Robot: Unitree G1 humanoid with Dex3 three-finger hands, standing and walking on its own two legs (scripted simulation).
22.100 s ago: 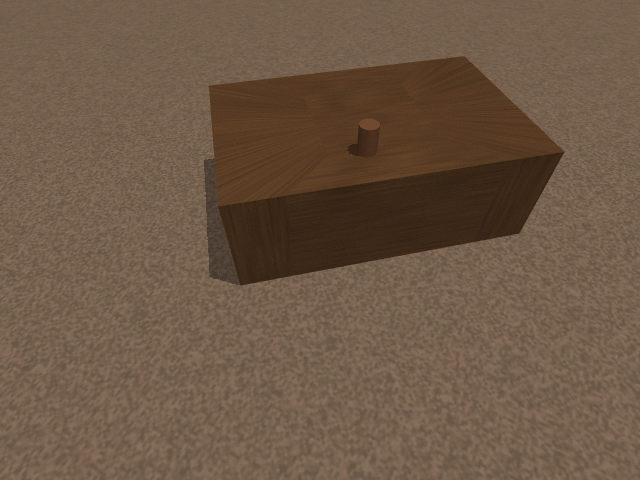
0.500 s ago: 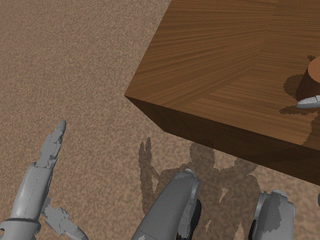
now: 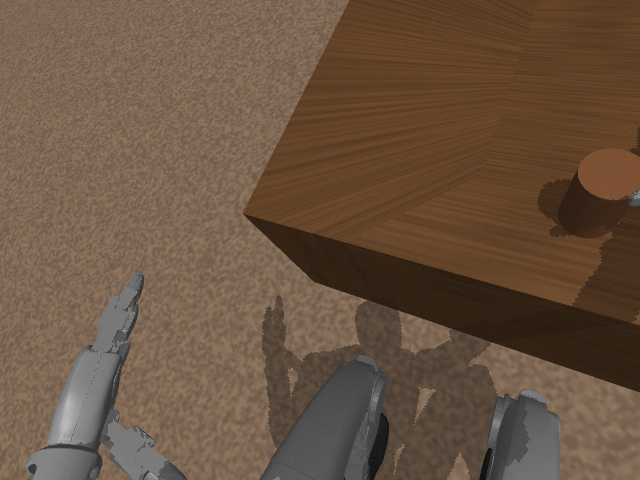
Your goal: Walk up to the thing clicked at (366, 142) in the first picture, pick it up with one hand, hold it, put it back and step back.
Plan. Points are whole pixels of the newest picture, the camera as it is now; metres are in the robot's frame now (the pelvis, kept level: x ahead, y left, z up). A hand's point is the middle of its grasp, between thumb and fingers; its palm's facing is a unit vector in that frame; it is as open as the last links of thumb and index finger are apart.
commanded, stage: rise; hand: right
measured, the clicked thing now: (598, 196) +0.52 -0.19 -0.10
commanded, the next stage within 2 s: home in 0.18 s
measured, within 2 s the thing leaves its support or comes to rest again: neither
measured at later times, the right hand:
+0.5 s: hand out of the picture +0.52 -0.34 +0.10, palm faces +0.35 +0.91 -0.22, open 17.4 cm
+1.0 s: hand out of the picture +0.30 -0.24 +0.09, palm faces +0.21 +0.95 -0.24, open 16.9 cm
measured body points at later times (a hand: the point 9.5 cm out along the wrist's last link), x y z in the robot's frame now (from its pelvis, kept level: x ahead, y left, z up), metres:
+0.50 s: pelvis +0.02 -0.02 +0.09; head +0.16 -0.09 +0.52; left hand +0.19 +0.23 +0.10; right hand +0.50 -0.38 +0.11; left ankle +0.05 +0.13 -0.54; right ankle +0.06 -0.14 -0.54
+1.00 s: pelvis +0.05 -0.02 +0.15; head +0.09 -0.04 +0.60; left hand +0.24 +0.19 +0.12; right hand +0.29 -0.29 +0.11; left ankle +0.05 +0.13 -0.54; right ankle +0.06 -0.14 -0.54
